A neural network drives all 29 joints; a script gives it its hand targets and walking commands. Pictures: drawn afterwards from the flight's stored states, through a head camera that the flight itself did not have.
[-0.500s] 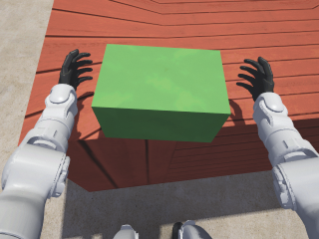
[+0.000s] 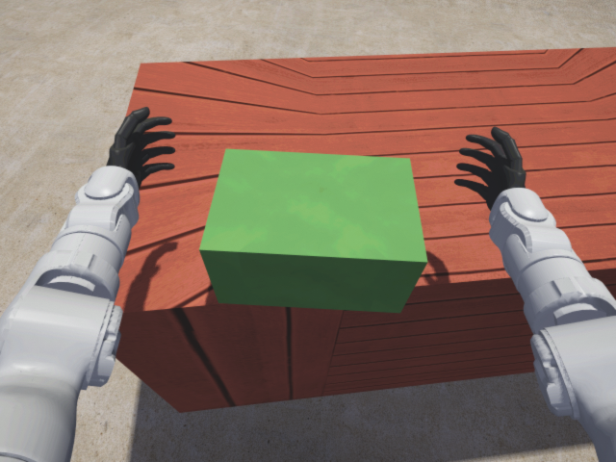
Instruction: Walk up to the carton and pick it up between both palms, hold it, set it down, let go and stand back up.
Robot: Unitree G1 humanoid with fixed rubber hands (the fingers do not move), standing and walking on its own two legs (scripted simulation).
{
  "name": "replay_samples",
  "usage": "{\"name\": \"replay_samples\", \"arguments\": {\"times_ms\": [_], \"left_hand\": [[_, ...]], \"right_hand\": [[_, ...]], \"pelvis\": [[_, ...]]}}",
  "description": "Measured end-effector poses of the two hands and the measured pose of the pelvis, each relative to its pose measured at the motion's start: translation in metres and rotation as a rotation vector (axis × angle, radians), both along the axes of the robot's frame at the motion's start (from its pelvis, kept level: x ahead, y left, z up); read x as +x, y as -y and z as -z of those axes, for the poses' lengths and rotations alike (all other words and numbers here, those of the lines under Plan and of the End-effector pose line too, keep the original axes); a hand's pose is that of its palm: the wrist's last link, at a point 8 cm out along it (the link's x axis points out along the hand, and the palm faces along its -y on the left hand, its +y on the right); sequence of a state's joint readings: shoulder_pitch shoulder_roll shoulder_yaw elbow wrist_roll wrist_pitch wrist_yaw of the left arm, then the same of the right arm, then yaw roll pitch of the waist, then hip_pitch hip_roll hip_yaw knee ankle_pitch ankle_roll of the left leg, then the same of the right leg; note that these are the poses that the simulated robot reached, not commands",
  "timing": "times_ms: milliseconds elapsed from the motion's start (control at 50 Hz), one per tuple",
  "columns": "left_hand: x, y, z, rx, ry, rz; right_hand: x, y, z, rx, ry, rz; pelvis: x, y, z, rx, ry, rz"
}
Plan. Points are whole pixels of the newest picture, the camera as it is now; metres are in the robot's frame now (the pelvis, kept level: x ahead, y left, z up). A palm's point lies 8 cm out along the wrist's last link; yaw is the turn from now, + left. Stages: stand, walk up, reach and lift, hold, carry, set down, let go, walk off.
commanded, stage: set down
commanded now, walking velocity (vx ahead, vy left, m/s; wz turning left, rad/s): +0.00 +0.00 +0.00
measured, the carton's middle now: (313, 231) +0.45 -0.01 +0.00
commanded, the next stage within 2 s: none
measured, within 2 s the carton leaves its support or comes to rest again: neither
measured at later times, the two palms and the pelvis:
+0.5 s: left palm (119, 209) +0.40 +0.24 +0.11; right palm (504, 231) +0.37 -0.24 +0.10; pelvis +0.02 +0.00 +0.01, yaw -1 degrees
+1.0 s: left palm (101, 291) +0.31 +0.25 +0.06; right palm (500, 301) +0.29 -0.22 +0.06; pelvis +0.01 +0.01 +0.01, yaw -1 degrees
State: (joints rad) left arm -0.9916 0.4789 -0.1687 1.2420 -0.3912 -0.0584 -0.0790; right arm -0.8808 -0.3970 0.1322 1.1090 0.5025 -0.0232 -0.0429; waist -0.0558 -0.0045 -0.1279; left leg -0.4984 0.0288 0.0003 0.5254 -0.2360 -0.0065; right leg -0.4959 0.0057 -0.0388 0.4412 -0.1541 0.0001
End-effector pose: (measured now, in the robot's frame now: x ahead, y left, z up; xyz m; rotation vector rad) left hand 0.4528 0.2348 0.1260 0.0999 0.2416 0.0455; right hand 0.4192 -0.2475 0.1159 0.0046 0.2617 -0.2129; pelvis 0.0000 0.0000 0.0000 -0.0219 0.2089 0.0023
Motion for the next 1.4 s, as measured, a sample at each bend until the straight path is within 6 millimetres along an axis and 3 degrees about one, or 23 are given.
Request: {"name": "replay_samples", "arguments": {"times_ms": [160,400,480,680,900,1400], "left_hand": [[-0.013,0.004,0.026,-0.009,-0.028,0.02],[-0.028,0.006,0.02,-0.017,-0.008,0.046],[-0.045,-0.002,0.019,-0.041,0.002,0.026],[-0.092,-0.019,0.038,-0.072,-0.037,-0.019],[-0.124,-0.018,0.053,-0.07,-0.028,-0.021],[-0.203,-0.013,0.095,-0.044,-0.07,-0.016]], "right_hand": [[-0.009,-0.007,0.022,0.026,0.002,-0.004],[-0.029,0.0,0.018,0.031,0.028,0.02],[-0.047,-0.008,0.018,0.021,0.055,-0.009],[-0.086,-0.022,0.036,0.04,0.024,0.003],[-0.111,-0.024,0.05,0.042,0.011,0.007],[-0.18,-0.022,0.08,0.019,-0.046,0.016]], "pelvis": [[0.008,0.001,-0.004,-0.002,0.026,-0.006],[0.018,0.001,-0.008,-0.001,0.096,-0.002],[0.018,0.001,-0.011,0.002,0.167,0.018],[0.01,-0.004,-0.011,0.004,0.235,0.016],[0.006,-0.009,-0.011,0.006,0.255,0.009],[0.021,0.0,-0.011,0.01,0.282,0.012]]}}
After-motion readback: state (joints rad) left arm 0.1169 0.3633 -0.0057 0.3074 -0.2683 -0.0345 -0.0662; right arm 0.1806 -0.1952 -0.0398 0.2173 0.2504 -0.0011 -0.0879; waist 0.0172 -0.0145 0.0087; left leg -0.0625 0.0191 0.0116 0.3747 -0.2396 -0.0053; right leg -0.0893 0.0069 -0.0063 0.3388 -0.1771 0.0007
